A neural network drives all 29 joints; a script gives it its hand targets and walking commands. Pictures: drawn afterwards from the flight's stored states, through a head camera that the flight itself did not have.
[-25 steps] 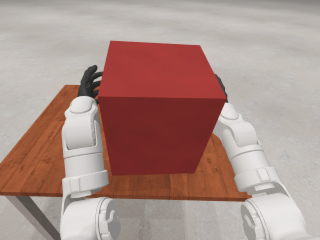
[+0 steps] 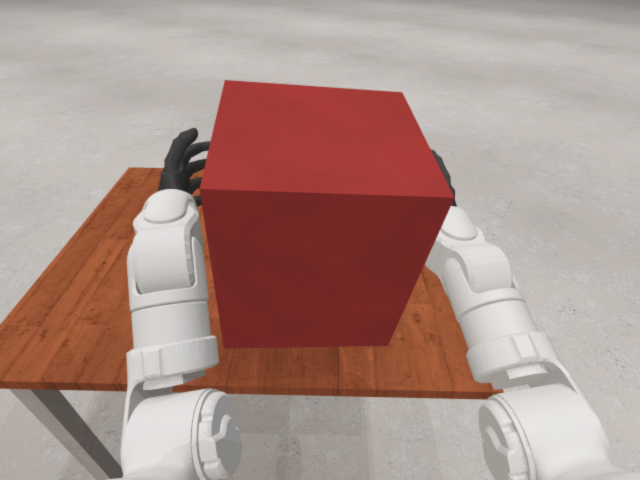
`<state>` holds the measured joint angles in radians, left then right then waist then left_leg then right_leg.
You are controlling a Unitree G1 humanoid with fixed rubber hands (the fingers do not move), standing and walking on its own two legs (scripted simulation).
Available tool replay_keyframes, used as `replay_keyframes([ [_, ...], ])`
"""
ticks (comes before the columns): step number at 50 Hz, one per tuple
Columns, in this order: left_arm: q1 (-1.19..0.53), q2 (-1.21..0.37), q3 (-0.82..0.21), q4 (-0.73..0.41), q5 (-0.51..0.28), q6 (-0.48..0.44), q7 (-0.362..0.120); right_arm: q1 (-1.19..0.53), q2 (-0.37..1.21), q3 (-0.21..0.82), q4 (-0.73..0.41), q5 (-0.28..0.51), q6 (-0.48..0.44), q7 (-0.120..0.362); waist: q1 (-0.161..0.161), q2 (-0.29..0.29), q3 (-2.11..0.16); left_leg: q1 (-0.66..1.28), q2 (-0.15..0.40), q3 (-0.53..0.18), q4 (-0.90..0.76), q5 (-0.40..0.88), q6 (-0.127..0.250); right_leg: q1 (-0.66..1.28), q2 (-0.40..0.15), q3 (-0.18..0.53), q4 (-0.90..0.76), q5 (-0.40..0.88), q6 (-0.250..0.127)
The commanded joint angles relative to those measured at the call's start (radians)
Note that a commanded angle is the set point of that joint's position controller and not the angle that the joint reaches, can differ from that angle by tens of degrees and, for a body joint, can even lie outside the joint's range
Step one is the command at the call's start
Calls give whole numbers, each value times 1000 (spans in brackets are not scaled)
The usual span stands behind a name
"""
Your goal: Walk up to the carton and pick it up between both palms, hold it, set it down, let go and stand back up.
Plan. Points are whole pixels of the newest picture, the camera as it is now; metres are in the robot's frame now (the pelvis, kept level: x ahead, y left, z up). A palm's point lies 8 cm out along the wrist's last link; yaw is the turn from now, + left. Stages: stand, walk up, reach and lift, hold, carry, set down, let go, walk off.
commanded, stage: hold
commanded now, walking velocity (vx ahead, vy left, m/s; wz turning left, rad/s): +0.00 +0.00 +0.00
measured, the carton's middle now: (311, 222) +0.37 +0.01 +0.19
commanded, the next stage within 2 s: none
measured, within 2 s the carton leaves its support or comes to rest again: neither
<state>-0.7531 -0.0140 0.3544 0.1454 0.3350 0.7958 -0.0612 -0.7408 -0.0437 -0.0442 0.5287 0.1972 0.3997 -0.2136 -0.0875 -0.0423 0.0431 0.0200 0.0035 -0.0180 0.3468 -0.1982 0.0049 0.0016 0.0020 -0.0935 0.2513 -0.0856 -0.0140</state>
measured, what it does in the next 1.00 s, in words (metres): stands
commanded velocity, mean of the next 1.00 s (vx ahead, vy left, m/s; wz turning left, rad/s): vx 0.00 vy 0.00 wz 0.00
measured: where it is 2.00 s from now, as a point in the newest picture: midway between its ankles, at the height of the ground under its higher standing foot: outside the picture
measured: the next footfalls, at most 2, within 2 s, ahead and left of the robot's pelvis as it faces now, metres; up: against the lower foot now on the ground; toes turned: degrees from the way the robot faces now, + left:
none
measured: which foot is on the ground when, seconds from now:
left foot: down 0.00-1.00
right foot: down 0.00-1.00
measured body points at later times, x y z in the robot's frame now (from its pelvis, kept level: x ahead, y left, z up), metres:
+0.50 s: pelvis +0.00 +0.00 +0.00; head -0.05 +0.02 +0.45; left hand +0.39 +0.16 +0.23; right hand +0.38 -0.14 +0.20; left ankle +0.01 +0.11 -0.75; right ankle +0.05 -0.11 -0.75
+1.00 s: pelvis +0.00 +0.00 +0.00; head -0.04 +0.03 +0.45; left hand +0.39 +0.16 +0.23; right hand +0.38 -0.14 +0.20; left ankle +0.01 +0.11 -0.75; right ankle +0.05 -0.11 -0.75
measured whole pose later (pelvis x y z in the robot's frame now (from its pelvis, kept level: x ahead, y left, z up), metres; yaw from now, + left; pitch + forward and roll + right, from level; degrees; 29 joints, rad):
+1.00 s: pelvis +0.00 +0.00 +0.00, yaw +0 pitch -9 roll -1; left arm -0.73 -0.01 0.34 0.12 0.33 0.80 -0.06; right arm -0.73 -0.04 -0.04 0.51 0.20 0.41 -0.22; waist -0.08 -0.05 0.04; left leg 0.01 0.00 -0.02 0.35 -0.20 0.01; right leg 0.00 0.00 -0.09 0.25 -0.09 -0.01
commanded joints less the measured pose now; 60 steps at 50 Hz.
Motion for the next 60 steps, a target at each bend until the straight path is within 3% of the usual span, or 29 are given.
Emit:
replay_keyframes([
  [1, -617, -551, -493, -89, -177, -53, -126, -911, 573, 350, -392, 85, -90, 111, -3, 70, -464, -61, -44, 40, -48, 236, -22, 225, 53, -1, 17, 68, 31],
  [5, -573, -527, -444, -3, -141, -42, -131, -906, 560, 346, -345, 79, -81, 106, 18, 32, -401, -83, -47, 52, -63, 204, -11, 240, 52, 0, 6, 43, 37],
  [9, -551, -554, -495, -71, -170, -34, -134, -885, 548, 368, -413, 106, -91, 91, -15, 73, -447, -3, -48, 37, -10, 344, -41, 238, 54, 4, 17, 158, 32],
  [11, -545, -537, -471, -43, -149, -30, -137, -859, 545, 350, -357, 92, -76, 91, -13, 69, -381, -30, -46, 47, -32, 280, -36, 216, 56, 1, 6, 95, 28],
  [14, -587, -551, -509, -92, -182, -47, -134, -877, 562, 349, -402, 95, -86, 100, -14, 67, -430, -66, -46, 40, -46, 254, -32, 230, 55, 3, 13, 91, 29],
  [15, -573, -540, -485, -35, -170, -41, -134, -897, 552, 353, -384, 88, -82, 100, -7, 66, -397, -71, -48, 40, -49, 227, -28, 231, 53, 6, 9, 67, 36],
  [16, -612, -546, -493, -74, -174, -48, -131, -910, 579, 351, -383, 93, -82, 105, 6, 69, -427, -82, -53, 43, -52, 205, -19, 237, 49, 10, 10, 47, 36],
  [18, -611, -538, -480, -40, -168, -48, -129, -904, 569, 331, -350, 73, -81, 110, -2, 64, -401, -81, -44, 42, -70, 164, -18, 219, 52, 5, 7, 6, 32],
  [20, -603, -565, -501, -69, -178, -49, -124, -918, 578, 350, -404, 84, -95, 108, 0, 67, -487, -35, -48, 44, -47, 245, -21, 226, 49, 5, 15, 81, 33],
  [21, -589, -547, -491, -34, -166, -44, -125, -914, 563, 343, -386, 83, -89, 105, -15, 68, -437, -45, -51, 41, -39, 242, -24, 229, 54, 4, 12, 79, 39],
  [22, -574, -553, -478, -30, -167, -45, -129, -902, 556, 339, -375, 81, -85, 103, -2, 57, -417, -52, -48, 37, -48, 228, -23, 215, 50, 7, 4, 63, 36],
  [23, -594, -535, -470, -25, -158, -46, -132, -894, 560, 323, -337, 73, -80, 103, -9, 55, -386, -74, -41, 39, -60, 195, -23, 203, 56, 0, -1, 22, 34],
  [26, -595, -585, -525, -83, -189, -51, -125, -917, 571, 353, -432, 101, -98, 100, -17, 90, -477, -29, -47, 36, -26, 300, -44, 235, 58, 6, 16, 114, 29],
  [28, -569, -566, -523, -79, -186, -50, -126, -889, 558, 362, -412, 98, -88, 94, -13, 83, -469, -23, -53, 32, -22, 304, -42, 232, 57, 5, 17, 130, 36],
  [31, -581, -523, -467, -15, -145, -45, -134, -877, 563, 337, -331, 75, -71, 100, -12, 38, -361, -87, -46, 43, -66, 183, -17, 211, 50, 4, 4, 45, 39],
  [33, -573, -554, -482, -54, -163, -41, -136, -891, 562, 354, -368, 98, -79, 106, 7, 67, -410, -67, -50, 42, -53, 247, -24, 235, 52, 6, 16, 86, 37],
  [35, -557, -537, -479, -82, -158, -43, -131, -876, 568, 376, -409, 114, -79, 98, -7, 56, -466, -32, -55, 44, -24, 327, -27, 268, 55, 9, 25, 178, 44],
  [36, -558, -534, -486, -88, -161, -43, -131, -854, 564, 380, -384, 112, -72, 95, -5, 61, -443, -25, -53, 43, -23, 344, -34, 258, 59, 3, 27, 190, 46],
  [37, -540, -553, -492, -120, -166, -42, -132, -860, 562, 404, -441, 128, -77, 91, 5, 47, -482, -16, -57, 42, -11, 353, -31, 288, 59, 5, 29, 217, 46],
  [39, -549, -533, -477, -108, -157, -44, -132, -883, 571, 407, -447, 122, -76, 89, 14, 41, -462, -34, -57, 36, -25, 333, -23, 268, 56, 4, 28, 207, 53],
  [41, -530, -555, -519, -123, -169, -38, -127, -878, 562, 394, -468, 122, -86, 90, -7, 85, -460, -22, -52, 39, -23, 328, -36, 249, 61, 8, 19, 154, 33],
  [45, -567, -532, -507, -87, -166, -33, -123, -865, 548, 351, -395, 92, -76, 103, -1, 77, -400, -55, -44, 44, -52, 227, -32, 205, 57, 0, 8, 48, 27],
  [46, -558, -542, -516, -85, -165, -32, -124, -856, 555, 350, -375, 86, -74, 102, -14, 85, -394, -61, -46, 44, -52, 220, -32, 218, 51, 6, 9, 52, 30],
  [48, -566, -540, -507, -69, -176, -37, -127, -878, 557, 359, -397, 87, -76, 104, -4, 60, -424, -60, -45, 42, -53, 219, -21, 220, 53, 3, 12, 62, 35],
  [52, -568, -562, -509, -75, -179, -40, -129, -903, 561, 355, -424, 88, -81, 98, -10, 68, -437, -48, -44, 30, -39, 273, -35, 227, 61, 4, 10, 89, 30],
  [53, -580, -553, -510, -79, -181, -45, -128, -880, 563, 352, -395, 84, -76, 98, -23, 63, -428, -44, -42, 31, -42, 254, -34, 222, 63, -1, 8, 77, 30],
  [56, -582, -543, -497, -64, -176, -44, -129, -899, 568, 358, -405, 94, -83, 102, -5, 63, -452, -62, -47, 38, -47, 234, -20, 234, 50, 11, 12, 81, 34],
  [58, -573, -555, -517, -90, -180, -44, -127, -871, 564, 365, -393, 101, -81, 101, -9, 83, -451, -37, -47, 37, -31, 294, -31, 239, 54, 8, 19, 125, 32],
  [60, -566, -540, -498, -80, -170, -44, -129, -870, 563, 362, -384, 93, -78, 98, -15, 64, -444, -27, -47, 40, -30, 276, -28, 224, 54, 2, 14, 109, 37],
])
